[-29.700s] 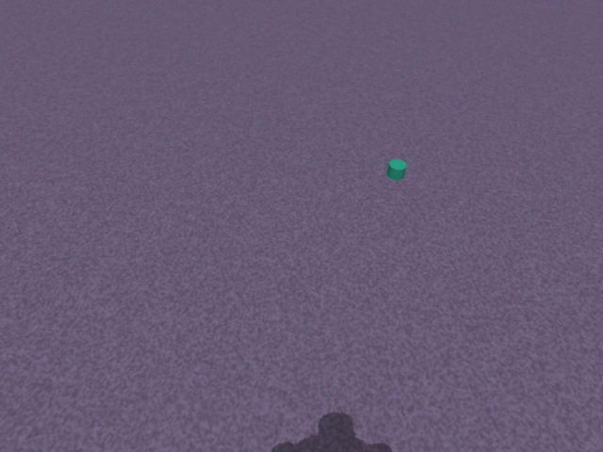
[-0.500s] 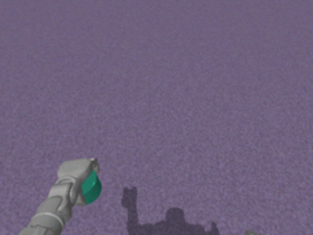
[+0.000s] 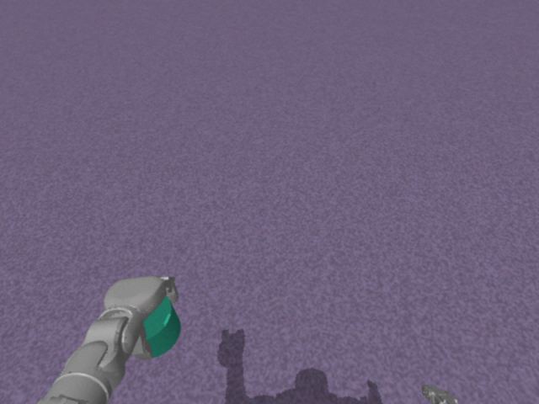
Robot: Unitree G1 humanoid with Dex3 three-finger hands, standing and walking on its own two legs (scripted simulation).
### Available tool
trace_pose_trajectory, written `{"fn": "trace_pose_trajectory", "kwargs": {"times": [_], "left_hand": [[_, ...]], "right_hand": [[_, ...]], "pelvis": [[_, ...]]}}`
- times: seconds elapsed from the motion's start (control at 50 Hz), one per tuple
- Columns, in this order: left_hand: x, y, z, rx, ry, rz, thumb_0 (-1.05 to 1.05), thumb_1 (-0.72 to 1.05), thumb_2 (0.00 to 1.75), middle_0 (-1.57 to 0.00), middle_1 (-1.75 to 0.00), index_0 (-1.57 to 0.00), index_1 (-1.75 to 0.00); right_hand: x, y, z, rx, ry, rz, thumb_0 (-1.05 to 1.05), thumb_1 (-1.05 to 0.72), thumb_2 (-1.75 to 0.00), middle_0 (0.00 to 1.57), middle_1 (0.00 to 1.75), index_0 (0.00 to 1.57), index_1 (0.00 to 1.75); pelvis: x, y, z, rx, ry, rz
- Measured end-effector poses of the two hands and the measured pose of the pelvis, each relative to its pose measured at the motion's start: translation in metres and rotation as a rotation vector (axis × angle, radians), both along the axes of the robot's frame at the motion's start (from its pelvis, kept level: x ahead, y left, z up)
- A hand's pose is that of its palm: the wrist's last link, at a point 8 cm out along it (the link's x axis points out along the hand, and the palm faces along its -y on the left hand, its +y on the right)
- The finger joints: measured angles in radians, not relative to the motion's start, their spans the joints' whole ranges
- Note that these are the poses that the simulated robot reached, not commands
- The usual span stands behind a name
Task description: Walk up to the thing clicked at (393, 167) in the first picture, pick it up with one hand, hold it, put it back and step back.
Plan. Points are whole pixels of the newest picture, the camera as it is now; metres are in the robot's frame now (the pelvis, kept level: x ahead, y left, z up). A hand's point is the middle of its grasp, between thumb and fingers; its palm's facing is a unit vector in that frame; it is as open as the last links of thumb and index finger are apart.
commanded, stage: hold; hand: left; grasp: from above
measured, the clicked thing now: (149, 323) +0.30 +0.23 -0.09
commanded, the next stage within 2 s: crouch in 0.94 s
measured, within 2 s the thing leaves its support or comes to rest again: neither
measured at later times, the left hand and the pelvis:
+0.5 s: hand (142, 320) +0.28 +0.22 -0.03, palm faces -0.46 -0.06 -0.89, open 11.0 cm; pelvis +0.00 +0.00 +0.00, yaw +0 degrees
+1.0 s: hand (144, 316) +0.29 +0.22 -0.03, palm faces -0.46 -0.07 -0.89, open 11.0 cm; pelvis +0.00 +0.00 +0.01, yaw +0 degrees
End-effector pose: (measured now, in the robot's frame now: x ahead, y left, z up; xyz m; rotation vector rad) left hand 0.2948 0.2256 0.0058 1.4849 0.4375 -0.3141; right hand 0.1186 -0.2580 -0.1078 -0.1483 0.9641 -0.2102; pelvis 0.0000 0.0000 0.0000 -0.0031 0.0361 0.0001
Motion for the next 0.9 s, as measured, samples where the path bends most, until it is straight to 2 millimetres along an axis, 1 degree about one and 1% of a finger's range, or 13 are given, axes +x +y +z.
{"fn": "trace_pose_trajectory", "kwargs": {"times": [0.18,0.42,0.64,0.9], "left_hand": [[-0.005,-0.003,0.006,-0.003,-0.008,-0.007,0.01,-0.14,0.60,-0.47,-0.73,-0.57,-0.70],[-0.004,-0.002,0.016,-0.005,-0.013,-0.013,0.01,-0.14,0.60,-0.47,-0.73,-0.57,-0.70],[-0.005,-0.003,0.017,-0.011,-0.003,-0.022,0.01,-0.14,0.60,-0.48,-0.73,-0.58,-0.70],[0.001,-0.003,0.018,0.001,-0.013,-0.015,0.01,-0.14,0.60,-0.48,-0.73,-0.58,-0.70]], "right_hand": [[0.005,0.002,0.003,0.004,-0.023,0.011,0.01,-0.90,-0.90,0.20,0.30,0.20,0.30],[0.014,0.005,0.007,0.010,-0.049,0.021,0.01,-0.90,-0.90,0.20,0.30,0.20,0.30],[0.021,0.009,0.008,0.014,-0.049,0.025,0.01,-0.90,-0.90,0.20,0.30,0.20,0.30],[0.023,0.007,0.008,0.015,-0.040,0.018,0.01,-0.90,-0.90,0.20,0.30,0.20,0.30]], "pelvis": [[-0.004,-0.001,0.002,0.002,-0.014,0.000],[-0.004,-0.002,0.004,0.003,-0.025,-0.001],[-0.001,-0.002,0.005,0.003,-0.024,-0.001],[0.003,-0.002,0.006,0.004,-0.025,0.001]]}}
